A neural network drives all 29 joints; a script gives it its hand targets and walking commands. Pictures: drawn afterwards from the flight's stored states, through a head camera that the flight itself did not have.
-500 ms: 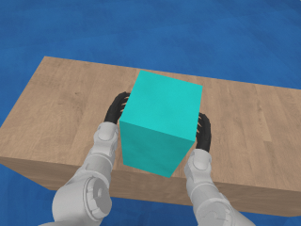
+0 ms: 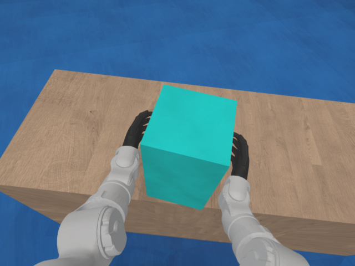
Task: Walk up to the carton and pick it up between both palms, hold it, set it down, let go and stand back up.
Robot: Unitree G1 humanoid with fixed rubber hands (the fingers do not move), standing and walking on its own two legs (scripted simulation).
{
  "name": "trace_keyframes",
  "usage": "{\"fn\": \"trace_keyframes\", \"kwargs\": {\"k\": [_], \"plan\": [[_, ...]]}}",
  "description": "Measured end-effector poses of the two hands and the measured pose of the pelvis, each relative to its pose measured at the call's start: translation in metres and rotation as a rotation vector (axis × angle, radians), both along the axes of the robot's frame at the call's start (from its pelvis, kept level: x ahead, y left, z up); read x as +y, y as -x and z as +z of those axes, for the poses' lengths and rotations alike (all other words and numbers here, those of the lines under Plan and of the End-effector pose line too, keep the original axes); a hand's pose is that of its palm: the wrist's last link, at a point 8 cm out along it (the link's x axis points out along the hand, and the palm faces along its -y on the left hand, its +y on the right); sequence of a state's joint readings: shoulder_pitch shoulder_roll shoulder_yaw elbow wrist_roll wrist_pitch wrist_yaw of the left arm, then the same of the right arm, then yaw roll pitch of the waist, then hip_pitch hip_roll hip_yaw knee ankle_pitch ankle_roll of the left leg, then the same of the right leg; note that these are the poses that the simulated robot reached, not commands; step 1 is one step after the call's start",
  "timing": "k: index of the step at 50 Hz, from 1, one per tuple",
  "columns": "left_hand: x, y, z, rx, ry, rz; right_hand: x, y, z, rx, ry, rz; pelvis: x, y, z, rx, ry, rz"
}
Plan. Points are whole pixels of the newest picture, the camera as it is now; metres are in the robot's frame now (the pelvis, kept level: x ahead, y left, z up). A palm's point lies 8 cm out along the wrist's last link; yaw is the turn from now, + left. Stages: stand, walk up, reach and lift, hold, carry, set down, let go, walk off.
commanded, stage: reach and lift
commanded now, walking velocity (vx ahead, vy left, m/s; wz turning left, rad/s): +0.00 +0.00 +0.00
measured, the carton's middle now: (185, 155) +0.41 +0.00 -0.03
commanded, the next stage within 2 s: none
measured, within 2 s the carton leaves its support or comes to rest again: leaves its support in 0.32 s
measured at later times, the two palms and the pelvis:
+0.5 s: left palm (131, 131) +0.42 +0.13 +0.05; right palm (244, 159) +0.36 -0.12 +0.04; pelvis +0.00 +0.01 -0.01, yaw +0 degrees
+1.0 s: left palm (129, 113) +0.39 +0.12 +0.14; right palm (266, 136) +0.36 -0.13 +0.13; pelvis -0.01 +0.00 +0.01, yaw +0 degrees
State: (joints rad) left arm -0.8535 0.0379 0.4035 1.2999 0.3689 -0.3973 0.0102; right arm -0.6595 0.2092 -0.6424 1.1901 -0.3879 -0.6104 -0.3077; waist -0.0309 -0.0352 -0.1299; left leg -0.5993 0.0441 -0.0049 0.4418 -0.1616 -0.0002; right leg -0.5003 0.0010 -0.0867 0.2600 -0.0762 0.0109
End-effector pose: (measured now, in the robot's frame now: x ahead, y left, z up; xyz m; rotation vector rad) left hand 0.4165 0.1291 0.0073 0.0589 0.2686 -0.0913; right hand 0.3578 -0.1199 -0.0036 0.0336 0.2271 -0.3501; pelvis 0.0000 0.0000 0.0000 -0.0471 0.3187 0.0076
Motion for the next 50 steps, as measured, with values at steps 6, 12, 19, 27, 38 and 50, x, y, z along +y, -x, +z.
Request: {"fn": "trace_keyframes", "kwargs": {"k": [6, 12, 19, 27, 38, 50], "plan": [[-0.003, 0.000, 0.001, 0.010, 0.008, -0.002, -0.003, 0.001, 0.001, 0.009, 0.002, -0.002, 0.000, 0.002, -0.001, 0.005, -0.001, -0.006], [-0.005, 0.001, 0.002, 0.026, 0.008, -0.004, -0.005, 0.003, 0.003, 0.023, -0.002, -0.003, 0.001, 0.003, -0.002, 0.000, 0.001, -0.011], [-0.003, 0.002, 0.013, 0.017, -0.006, -0.002, -0.004, 0.002, 0.013, 0.015, -0.019, -0.001, 0.005, 0.002, -0.005, -0.014, 0.005, -0.012], [0.000, -0.005, 0.055, -0.055, -0.038, 0.009, -0.002, -0.011, 0.051, -0.042, -0.036, 0.021, 0.011, 0.001, -0.007, -0.053, 0.007, -0.003], [-0.001, -0.004, 0.106, -0.058, -0.058, 0.020, -0.005, -0.016, 0.110, -0.031, -0.022, 0.042, 0.015, 0.000, 0.001, -0.212, -0.005, 0.001], [-0.008, 0.025, 0.138, -0.058, -0.019, 0.105, -0.012, -0.006, 0.136, -0.025, -0.030, 0.124, 0.001, 0.013, 0.006, -0.311, -0.011, 0.005]]}}
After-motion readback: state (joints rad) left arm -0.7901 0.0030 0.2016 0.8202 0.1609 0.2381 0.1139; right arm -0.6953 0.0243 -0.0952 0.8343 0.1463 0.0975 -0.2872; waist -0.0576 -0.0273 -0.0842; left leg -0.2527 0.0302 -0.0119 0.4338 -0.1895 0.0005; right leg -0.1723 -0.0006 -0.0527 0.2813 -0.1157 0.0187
